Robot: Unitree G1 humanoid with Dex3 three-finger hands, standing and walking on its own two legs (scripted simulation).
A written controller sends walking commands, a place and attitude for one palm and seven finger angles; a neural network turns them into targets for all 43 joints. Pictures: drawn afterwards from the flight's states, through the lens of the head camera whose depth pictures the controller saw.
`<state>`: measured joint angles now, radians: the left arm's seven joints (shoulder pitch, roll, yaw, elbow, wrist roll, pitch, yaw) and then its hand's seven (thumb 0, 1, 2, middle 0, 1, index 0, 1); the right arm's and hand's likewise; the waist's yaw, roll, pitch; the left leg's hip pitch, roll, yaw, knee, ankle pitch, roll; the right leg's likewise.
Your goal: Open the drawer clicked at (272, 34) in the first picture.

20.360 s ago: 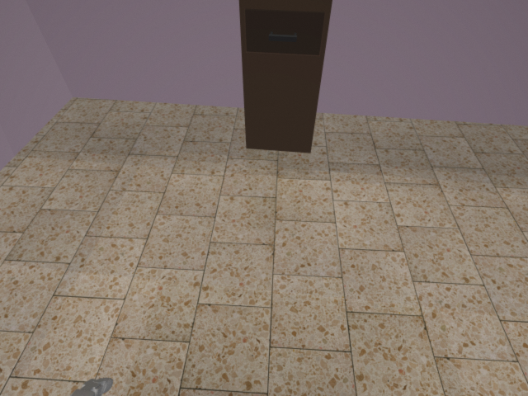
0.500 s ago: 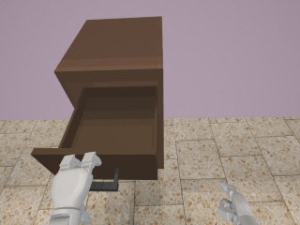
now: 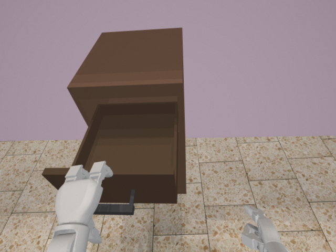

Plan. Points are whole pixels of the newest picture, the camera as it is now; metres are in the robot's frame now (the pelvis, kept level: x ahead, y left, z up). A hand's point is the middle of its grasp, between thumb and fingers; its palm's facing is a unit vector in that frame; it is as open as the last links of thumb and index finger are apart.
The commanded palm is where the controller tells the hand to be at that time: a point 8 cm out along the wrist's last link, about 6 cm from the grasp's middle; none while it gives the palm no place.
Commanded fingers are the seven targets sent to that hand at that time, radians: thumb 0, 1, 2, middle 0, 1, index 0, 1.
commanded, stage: lift the hand off the handle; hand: left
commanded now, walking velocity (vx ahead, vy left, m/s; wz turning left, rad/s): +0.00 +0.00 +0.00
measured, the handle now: (112, 201) +0.25 +0.20 -0.06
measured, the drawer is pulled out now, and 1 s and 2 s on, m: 0.30 0.30 0.30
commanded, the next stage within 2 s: draw the hand back to the body in 0.72 s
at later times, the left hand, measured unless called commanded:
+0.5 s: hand (83, 198) +0.21 +0.21 +0.07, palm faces +0.08 -0.15 -0.99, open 13.8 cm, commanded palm +0.18 +0.21 +0.13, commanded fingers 0.00 -0.50 0.30 -0.30 -1.20 -0.30 -1.20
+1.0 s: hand (74, 197) +0.20 +0.22 +0.09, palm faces +0.10 -0.13 -0.99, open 13.8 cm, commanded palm +0.17 +0.22 +0.15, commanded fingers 0.00 -0.50 0.30 -0.30 -1.20 -0.30 -1.20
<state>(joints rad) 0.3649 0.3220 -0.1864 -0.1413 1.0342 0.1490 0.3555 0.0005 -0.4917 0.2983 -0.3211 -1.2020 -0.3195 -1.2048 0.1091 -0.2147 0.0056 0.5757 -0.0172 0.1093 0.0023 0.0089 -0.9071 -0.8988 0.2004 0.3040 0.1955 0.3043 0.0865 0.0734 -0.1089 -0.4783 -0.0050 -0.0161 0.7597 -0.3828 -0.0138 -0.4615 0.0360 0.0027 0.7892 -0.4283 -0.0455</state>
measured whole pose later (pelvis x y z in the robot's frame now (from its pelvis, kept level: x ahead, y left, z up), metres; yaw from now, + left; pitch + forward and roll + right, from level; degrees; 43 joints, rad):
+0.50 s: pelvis +0.01 +0.00 +0.01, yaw +0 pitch +4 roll +1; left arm 0.42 0.36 -0.15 -0.29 0.99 0.13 0.26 0.00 -0.49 0.30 -0.32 -1.20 -0.32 -1.20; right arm 0.10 -0.24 0.00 0.57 -0.01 0.10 0.01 0.01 -0.91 -0.90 0.20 0.30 0.19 0.30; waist 0.11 0.08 -0.09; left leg -0.39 -0.01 -0.02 0.67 -0.35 -0.01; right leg -0.37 0.03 0.00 0.69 -0.39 -0.04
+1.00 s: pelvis +0.01 +0.01 +0.01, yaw +0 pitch +3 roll +0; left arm 0.46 0.39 -0.13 -0.38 0.99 0.14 0.23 0.00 -0.49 0.30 -0.32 -1.20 -0.32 -1.20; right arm 0.10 -0.22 0.02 0.56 -0.01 0.11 0.03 0.01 -0.91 -0.90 0.20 0.30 0.20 0.30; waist 0.11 0.09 -0.08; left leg -0.36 -0.01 -0.01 0.65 -0.35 0.00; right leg -0.33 0.03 0.01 0.65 -0.37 -0.03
